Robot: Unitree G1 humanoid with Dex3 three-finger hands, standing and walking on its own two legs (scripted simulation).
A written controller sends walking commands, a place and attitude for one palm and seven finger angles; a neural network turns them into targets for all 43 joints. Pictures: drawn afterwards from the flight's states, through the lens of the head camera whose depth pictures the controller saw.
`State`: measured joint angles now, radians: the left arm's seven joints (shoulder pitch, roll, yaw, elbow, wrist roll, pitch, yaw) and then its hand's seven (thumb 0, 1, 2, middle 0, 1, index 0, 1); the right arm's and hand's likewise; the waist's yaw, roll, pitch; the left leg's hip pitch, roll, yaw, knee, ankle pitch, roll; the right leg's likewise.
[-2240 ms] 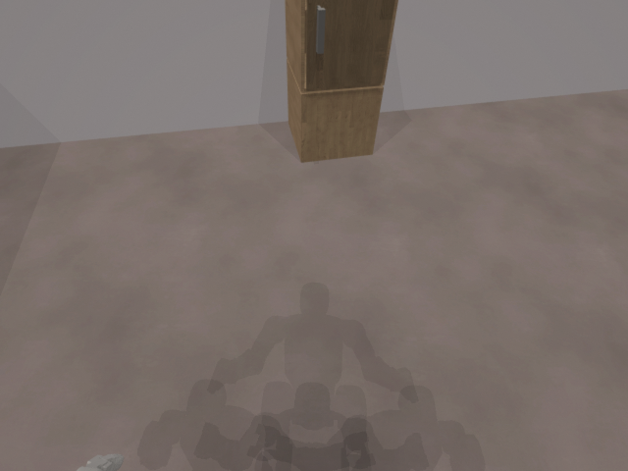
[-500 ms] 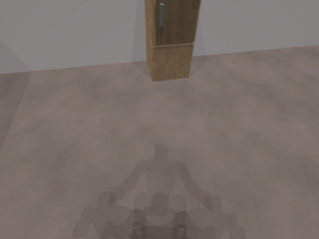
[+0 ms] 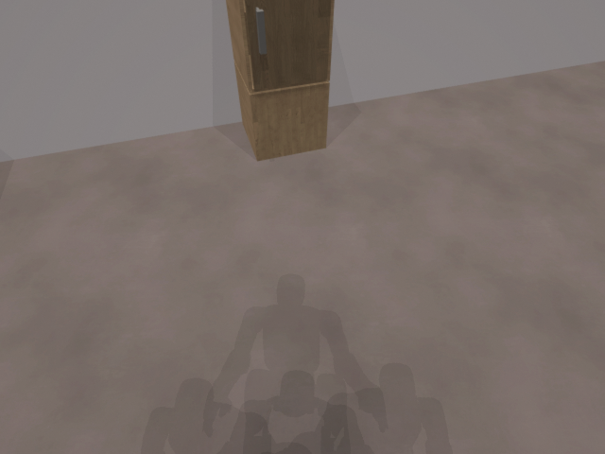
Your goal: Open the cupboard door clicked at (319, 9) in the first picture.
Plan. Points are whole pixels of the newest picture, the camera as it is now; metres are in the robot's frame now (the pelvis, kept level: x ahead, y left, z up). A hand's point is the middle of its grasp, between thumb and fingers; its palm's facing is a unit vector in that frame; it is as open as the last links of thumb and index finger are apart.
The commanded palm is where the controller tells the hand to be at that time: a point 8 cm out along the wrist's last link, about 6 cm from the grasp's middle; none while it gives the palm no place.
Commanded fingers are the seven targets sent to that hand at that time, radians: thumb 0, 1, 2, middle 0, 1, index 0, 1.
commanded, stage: walk to a spot facing it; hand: left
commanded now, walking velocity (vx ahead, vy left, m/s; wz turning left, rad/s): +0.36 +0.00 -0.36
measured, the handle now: (260, 30) +1.63 +0.30 -0.08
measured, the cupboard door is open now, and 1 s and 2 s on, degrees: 0 0 0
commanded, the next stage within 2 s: turn to face it in 1.98 s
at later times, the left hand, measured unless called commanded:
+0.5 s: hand out of the picture +0.13 +0.23 -0.19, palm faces -0.05 -0.99 -0.16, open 7.4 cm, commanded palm none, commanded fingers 0.00 0.90 0.90 -0.20 -0.30 -0.20 -0.30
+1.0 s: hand (269, 253) +0.54 +0.12 -0.16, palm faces -0.30 -0.94 -0.18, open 7.3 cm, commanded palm none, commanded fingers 0.00 0.90 0.90 -0.20 -0.30 -0.20 -0.30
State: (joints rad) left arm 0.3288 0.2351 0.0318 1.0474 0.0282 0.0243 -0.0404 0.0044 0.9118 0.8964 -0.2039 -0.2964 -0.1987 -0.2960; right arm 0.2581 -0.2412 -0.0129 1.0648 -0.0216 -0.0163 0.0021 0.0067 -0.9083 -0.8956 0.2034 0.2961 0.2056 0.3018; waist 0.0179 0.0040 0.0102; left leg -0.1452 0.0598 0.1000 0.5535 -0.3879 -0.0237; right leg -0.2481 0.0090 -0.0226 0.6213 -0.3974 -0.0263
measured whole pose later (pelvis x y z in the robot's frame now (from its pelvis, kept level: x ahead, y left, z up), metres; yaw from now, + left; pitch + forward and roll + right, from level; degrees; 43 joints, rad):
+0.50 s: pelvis +0.19 +0.04 -0.01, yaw -10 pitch -1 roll +0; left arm 0.43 0.18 0.06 1.12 0.02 -0.02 0.00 0.01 0.91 0.90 -0.21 -0.30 -0.20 -0.30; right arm 0.10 -0.14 -0.02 0.96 -0.03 -0.08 0.01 0.01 -0.91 -0.90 0.20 0.30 0.20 0.30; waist 0.04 -0.05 0.06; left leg -0.39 0.08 0.16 0.68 -0.27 0.04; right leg -0.24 0.01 0.04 1.09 -0.47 -0.04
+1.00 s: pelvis +0.39 -0.02 +0.00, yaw -17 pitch -1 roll -1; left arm 0.15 0.17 0.05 0.99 0.02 -0.06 -0.02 0.00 0.91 0.90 -0.20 -0.30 -0.20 -0.30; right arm 0.39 -0.16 -0.04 1.15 -0.02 -0.02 0.01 0.01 -0.92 -0.90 0.20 0.30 0.20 0.30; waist -0.04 0.02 0.06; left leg -0.35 0.13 0.11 1.17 -0.42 -0.01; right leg -0.29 -0.03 -0.14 0.57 -0.26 -0.04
